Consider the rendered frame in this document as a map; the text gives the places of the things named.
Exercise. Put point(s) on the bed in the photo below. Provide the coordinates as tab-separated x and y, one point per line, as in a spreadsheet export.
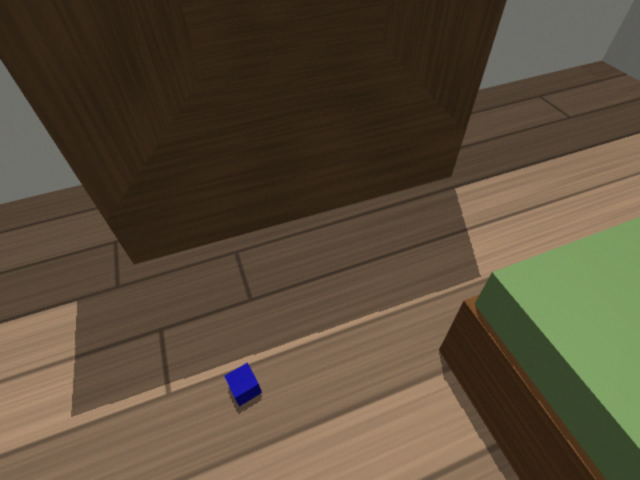
549	355

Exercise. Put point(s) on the cube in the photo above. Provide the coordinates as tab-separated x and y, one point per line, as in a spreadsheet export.
243	384

